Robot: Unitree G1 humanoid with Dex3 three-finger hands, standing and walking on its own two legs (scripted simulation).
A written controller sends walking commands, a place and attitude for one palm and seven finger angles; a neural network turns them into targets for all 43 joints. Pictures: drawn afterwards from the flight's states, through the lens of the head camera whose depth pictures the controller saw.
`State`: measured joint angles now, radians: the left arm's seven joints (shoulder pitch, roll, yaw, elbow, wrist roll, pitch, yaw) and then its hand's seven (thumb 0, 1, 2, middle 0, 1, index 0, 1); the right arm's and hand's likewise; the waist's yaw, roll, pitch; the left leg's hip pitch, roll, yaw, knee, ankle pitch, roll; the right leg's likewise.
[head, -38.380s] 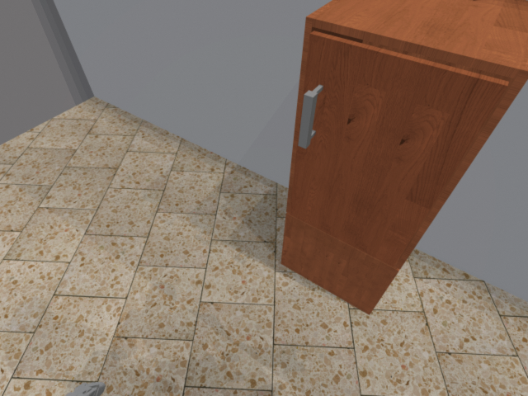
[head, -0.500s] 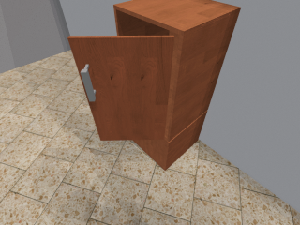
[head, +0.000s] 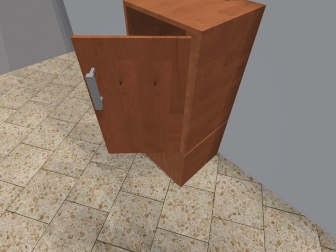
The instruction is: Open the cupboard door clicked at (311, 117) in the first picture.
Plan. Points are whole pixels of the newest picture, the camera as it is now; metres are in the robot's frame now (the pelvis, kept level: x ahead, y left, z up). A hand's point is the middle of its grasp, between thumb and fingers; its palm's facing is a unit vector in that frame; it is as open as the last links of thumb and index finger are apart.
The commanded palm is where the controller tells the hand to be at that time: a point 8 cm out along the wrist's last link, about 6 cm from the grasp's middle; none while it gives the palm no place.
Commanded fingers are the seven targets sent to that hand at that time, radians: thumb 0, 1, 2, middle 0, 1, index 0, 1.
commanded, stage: look again from close up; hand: left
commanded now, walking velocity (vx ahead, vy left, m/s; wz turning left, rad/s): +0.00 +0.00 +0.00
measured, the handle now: (96, 89) +0.62 +0.28 +0.04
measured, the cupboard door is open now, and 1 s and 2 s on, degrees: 48 48 48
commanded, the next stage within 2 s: shuffle to correct the standing spot in 0.46 s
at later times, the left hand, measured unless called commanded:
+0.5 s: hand out of the picture +0.00 +0.16 -0.17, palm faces +0.02 -0.98 -0.17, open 7.4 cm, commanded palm none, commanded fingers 0.00 0.90 0.90 -0.20 -0.30 -0.20 -0.30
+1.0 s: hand out of the picture +0.07 +0.20 -0.17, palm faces +0.04 -0.98 -0.17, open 7.4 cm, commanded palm none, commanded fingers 0.00 0.90 0.90 -0.20 -0.30 -0.20 -0.30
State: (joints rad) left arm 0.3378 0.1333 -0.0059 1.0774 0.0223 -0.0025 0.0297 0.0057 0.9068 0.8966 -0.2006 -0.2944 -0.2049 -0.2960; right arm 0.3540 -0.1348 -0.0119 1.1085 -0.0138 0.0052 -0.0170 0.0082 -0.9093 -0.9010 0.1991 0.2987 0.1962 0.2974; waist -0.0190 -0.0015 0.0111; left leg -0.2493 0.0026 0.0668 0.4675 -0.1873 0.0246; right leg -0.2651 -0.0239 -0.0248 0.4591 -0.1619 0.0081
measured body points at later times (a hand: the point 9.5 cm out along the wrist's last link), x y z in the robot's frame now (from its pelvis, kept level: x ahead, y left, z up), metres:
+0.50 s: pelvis +0.01 +0.00 +0.00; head +0.01 +0.00 +0.45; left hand +0.00 +0.22 -0.16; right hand +0.01 -0.21 -0.16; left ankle +0.04 +0.10 -0.74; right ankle +0.06 -0.12 -0.74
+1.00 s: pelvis +0.07 +0.03 +0.00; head +0.08 +0.03 +0.45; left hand +0.07 +0.25 -0.16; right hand +0.02 -0.20 -0.15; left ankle +0.04 +0.10 -0.74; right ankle +0.06 -0.10 -0.69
